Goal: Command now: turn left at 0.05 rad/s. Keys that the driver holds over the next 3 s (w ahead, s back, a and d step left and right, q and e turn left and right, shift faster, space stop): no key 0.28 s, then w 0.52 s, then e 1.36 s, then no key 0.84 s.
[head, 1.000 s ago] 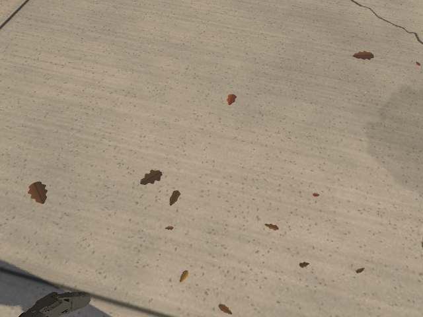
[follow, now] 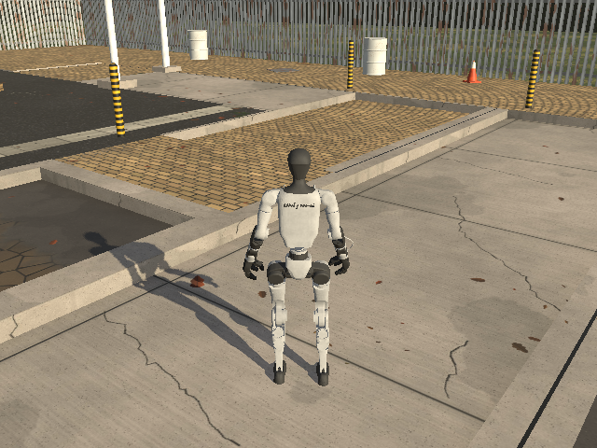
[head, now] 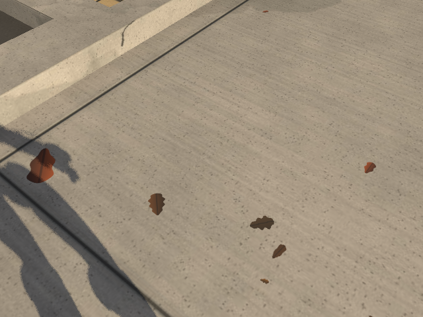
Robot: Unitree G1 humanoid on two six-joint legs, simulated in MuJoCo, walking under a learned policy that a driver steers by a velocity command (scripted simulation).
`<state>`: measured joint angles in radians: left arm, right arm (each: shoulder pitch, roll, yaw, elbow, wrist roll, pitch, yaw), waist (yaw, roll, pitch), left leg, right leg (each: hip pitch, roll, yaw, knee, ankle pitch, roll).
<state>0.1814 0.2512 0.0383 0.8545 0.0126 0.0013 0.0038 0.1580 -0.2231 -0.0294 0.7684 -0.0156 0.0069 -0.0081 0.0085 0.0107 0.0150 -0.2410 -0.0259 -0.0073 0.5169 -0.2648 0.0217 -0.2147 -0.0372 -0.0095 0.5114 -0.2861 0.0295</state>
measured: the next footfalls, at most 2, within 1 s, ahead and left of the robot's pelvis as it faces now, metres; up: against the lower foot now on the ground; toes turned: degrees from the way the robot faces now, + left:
left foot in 0.96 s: +0.41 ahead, +0.09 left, +0.00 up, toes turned -4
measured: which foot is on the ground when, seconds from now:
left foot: down 0.00-0.60, up 0.62-0.94, down 0.96-1.00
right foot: down 0.00-0.96, up 0.98-1.00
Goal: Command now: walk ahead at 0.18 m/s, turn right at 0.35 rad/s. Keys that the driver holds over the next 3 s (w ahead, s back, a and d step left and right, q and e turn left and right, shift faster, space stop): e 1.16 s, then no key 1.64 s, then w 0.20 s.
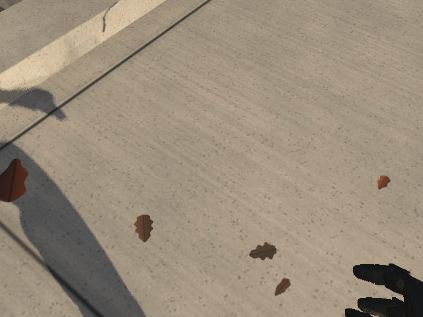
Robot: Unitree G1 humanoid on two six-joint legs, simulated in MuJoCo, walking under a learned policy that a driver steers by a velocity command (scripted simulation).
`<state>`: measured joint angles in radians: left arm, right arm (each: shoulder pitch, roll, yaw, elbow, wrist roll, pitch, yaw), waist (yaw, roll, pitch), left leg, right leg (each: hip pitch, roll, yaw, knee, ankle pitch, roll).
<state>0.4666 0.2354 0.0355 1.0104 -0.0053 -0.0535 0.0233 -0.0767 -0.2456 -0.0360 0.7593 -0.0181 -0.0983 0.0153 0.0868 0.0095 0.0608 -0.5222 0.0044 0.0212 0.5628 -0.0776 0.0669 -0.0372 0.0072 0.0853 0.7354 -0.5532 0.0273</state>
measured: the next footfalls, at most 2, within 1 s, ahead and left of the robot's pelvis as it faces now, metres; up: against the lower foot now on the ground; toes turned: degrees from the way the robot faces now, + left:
right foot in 0.40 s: +0.10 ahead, -0.13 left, +0.00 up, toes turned -17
left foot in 0.86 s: +0.19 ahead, +0.08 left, +0.00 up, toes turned -34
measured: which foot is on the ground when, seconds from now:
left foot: down 0.00-0.40, up 0.42-0.84, down 0.86-1.00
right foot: up 0.00-0.38, down 0.40-0.86, up 0.88-1.00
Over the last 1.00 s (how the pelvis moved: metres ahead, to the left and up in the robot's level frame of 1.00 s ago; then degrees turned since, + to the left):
0.23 0.00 -0.02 -5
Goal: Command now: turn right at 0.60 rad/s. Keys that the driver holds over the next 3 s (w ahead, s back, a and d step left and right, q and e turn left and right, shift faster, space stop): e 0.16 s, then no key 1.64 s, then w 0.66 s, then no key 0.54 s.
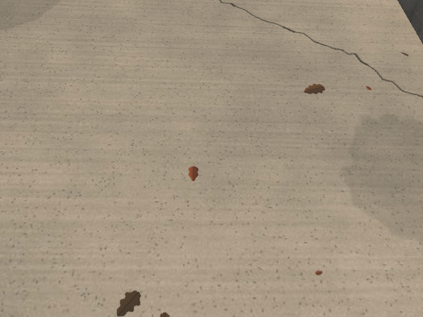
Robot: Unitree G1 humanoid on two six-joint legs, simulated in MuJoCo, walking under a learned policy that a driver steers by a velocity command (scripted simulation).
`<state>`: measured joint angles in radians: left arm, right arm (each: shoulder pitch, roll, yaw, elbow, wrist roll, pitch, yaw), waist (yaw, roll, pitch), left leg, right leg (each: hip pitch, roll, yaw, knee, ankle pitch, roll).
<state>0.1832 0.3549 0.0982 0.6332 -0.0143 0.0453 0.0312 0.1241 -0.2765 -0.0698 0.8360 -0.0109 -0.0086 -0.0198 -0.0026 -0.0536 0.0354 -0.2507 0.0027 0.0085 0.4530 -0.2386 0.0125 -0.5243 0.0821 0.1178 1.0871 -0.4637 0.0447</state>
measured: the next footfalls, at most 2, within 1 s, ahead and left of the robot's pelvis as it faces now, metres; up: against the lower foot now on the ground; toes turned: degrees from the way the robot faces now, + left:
right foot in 0.28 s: +0.03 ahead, -0.16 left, +0.00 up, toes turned -10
left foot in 0.66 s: +0.06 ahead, +0.08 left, +0.00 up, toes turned -11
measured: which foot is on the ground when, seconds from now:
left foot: down 0.00-0.28, up 0.30-0.64, down 0.66-1.00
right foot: up 0.00-0.26, down 0.28-1.00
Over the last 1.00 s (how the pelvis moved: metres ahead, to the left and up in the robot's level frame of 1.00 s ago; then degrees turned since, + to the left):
0.10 0.00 0.03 -34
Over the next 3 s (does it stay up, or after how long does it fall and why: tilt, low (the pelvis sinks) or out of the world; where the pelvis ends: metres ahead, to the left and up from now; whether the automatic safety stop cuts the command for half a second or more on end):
stays up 0.40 -0.08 0.00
